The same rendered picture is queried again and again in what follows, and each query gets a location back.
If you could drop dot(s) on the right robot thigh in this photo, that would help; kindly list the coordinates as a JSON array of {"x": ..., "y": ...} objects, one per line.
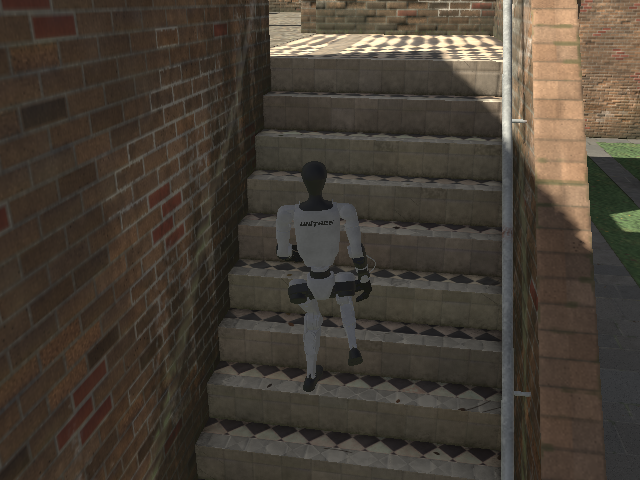
[{"x": 344, "y": 286}]

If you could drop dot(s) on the robot right forearm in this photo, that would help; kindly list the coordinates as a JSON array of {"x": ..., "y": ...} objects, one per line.
[{"x": 361, "y": 267}]

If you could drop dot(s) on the right robot hand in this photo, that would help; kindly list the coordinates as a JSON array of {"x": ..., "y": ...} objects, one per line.
[{"x": 363, "y": 286}]

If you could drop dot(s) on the humanoid robot torso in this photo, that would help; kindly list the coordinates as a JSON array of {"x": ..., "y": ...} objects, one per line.
[{"x": 318, "y": 236}]

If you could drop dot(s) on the left robot hand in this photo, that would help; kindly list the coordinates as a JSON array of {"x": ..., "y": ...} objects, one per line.
[{"x": 296, "y": 256}]

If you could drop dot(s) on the left robot upper arm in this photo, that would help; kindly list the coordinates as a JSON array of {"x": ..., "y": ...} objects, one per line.
[{"x": 285, "y": 215}]

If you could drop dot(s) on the robot left forearm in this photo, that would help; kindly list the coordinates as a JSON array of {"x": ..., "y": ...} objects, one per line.
[{"x": 283, "y": 258}]

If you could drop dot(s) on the right robot upper arm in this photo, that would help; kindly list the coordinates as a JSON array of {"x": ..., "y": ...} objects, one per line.
[{"x": 348, "y": 212}]

